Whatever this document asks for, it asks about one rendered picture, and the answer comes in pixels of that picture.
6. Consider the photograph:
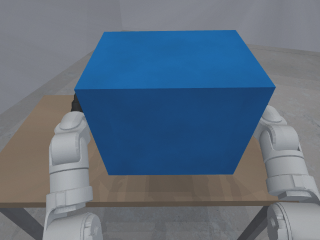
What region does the left robot hand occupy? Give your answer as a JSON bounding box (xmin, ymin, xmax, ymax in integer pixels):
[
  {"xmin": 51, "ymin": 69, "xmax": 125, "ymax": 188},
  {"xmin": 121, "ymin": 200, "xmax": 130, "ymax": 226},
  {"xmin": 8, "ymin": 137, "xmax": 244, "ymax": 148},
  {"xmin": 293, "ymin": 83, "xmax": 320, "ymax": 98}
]
[{"xmin": 70, "ymin": 93, "xmax": 83, "ymax": 113}]

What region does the left robot forearm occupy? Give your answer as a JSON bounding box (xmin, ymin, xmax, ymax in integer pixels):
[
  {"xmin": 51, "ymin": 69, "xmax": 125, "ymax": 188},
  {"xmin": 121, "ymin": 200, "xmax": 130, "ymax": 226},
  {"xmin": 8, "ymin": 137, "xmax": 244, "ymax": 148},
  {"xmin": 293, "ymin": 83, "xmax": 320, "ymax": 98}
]
[{"xmin": 42, "ymin": 111, "xmax": 93, "ymax": 240}]

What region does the carton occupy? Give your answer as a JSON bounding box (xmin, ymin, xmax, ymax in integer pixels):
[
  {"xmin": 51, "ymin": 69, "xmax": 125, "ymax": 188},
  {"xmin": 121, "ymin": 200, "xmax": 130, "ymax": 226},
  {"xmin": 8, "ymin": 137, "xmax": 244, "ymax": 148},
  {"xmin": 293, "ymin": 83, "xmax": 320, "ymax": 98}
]
[{"xmin": 74, "ymin": 30, "xmax": 276, "ymax": 176}]

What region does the left robot upper arm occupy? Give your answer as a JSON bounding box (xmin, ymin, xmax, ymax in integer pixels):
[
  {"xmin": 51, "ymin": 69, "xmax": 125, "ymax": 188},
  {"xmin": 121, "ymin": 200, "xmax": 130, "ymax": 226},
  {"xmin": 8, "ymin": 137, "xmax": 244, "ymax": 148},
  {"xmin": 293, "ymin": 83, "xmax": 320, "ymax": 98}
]
[{"xmin": 44, "ymin": 212, "xmax": 103, "ymax": 240}]

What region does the right robot forearm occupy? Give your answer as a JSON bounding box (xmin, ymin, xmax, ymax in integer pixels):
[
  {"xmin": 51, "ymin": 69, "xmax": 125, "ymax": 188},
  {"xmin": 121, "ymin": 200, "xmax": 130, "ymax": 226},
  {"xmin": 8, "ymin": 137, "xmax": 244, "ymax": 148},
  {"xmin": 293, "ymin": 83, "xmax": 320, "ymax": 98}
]
[{"xmin": 253, "ymin": 105, "xmax": 320, "ymax": 206}]

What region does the table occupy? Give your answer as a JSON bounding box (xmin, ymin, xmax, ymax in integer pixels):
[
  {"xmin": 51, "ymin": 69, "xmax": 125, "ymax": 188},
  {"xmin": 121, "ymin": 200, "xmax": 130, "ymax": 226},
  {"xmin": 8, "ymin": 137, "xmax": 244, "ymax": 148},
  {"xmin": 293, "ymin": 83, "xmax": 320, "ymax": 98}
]
[{"xmin": 0, "ymin": 95, "xmax": 299, "ymax": 240}]

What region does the right robot upper arm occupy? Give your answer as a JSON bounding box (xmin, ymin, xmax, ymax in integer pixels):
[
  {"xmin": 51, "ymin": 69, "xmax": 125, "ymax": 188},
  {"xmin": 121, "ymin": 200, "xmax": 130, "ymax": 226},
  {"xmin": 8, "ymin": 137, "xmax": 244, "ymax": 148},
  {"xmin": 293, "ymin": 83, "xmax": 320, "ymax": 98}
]
[{"xmin": 267, "ymin": 202, "xmax": 320, "ymax": 240}]

